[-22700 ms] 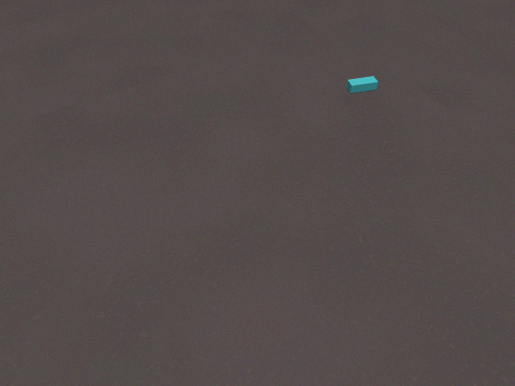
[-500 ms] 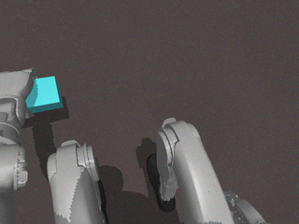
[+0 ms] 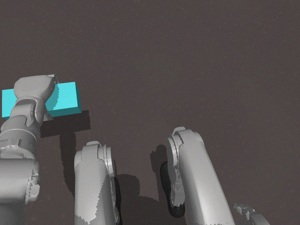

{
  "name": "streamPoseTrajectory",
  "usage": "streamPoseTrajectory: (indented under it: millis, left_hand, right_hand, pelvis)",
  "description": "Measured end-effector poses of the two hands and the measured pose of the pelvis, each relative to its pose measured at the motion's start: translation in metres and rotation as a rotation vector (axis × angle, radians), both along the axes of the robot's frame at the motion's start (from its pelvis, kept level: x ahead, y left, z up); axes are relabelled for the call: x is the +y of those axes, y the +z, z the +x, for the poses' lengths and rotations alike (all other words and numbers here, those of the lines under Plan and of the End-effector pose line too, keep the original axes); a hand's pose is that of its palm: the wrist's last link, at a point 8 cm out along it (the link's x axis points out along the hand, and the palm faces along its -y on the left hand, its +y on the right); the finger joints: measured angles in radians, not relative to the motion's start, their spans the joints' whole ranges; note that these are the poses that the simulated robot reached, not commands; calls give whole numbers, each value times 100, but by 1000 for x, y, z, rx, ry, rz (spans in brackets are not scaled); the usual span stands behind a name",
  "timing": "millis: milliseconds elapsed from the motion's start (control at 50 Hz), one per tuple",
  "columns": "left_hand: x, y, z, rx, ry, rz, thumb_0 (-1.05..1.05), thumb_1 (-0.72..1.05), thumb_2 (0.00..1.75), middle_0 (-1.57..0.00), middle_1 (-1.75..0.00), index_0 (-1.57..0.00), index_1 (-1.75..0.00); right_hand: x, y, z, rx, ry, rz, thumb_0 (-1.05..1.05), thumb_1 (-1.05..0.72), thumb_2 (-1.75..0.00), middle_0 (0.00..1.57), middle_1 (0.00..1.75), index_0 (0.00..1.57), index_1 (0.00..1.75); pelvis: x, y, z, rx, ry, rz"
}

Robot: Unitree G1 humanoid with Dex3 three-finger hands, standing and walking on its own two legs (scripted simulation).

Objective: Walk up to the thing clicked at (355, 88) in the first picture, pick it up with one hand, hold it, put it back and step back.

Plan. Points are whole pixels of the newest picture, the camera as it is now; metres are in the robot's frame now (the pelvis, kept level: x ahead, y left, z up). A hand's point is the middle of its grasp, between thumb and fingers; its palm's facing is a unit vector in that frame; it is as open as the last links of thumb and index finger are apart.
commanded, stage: lift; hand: left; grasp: from above
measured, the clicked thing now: (44, 102) +0.46 +0.28 -0.16
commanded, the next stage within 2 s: hold in 1.34 s
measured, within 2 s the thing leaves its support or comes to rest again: neither
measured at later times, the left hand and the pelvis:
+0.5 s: hand out of the picture +0.38 +0.27 +0.04, palm faces -0.43 -0.08 -0.90, open 10.9 cm; pelvis +0.00 +0.00 +0.14, yaw +3 degrees
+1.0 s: hand out of the picture +0.35 +0.25 +0.21, palm faces -0.46 -0.08 -0.89, open 10.9 cm; pelvis +0.04 +0.01 +0.30, yaw +4 degrees
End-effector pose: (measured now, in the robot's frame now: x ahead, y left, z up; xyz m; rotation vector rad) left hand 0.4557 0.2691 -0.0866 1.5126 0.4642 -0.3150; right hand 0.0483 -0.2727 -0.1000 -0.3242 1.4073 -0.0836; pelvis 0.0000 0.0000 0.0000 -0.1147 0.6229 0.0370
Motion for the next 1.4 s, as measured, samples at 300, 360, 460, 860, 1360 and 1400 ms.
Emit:
streamPoseTrajectory:
  millis: [300,360,460,860,1360,1400]
  left_hand:
    - [7,97,-45,-41,-12,-20,-1,-19,79,-53,-85,-56,-79]
    - [6,121,-53,-50,3,-21,-1,-19,79,-53,-85,-56,-79]
    - [3,165,-64,-51,25,-24,-1,-19,79,-53,-85,-55,-79]
    - [-10,322,-99,-22,41,-36,-1,-19,79,-53,-86,-55,-79]
    - [-24,411,-88,-26,54,-34,-1,-19,78,-53,-85,-56,-79]
    - [-24,414,-89,-25,52,-35,-1,-20,79,-53,-85,-56,-79]
  right_hand:
    - [7,62,49,-155,-9,-20,0,-91,-91,20,30,20,30]
    - [9,82,60,-189,-17,-19,0,-91,-91,20,30,20,30]
    - [13,117,74,-238,-35,-14,0,-91,-91,20,30,20,30]
    - [21,260,85,-339,-110,-15,0,-91,-91,20,30,20,30]
    - [21,339,111,-354,-112,15,0,-90,-91,20,30,20,30]
    - [21,342,116,-360,-110,16,0,-90,-91,20,30,20,30]
  pelvis:
    - [3,69,-3,-33,17,15]
    - [2,89,-1,-48,22,22]
    - [2,126,3,-81,29,34]
    - [3,267,28,-283,29,73]
    - [3,350,62,-426,20,107]
    - [3,354,64,-432,20,108]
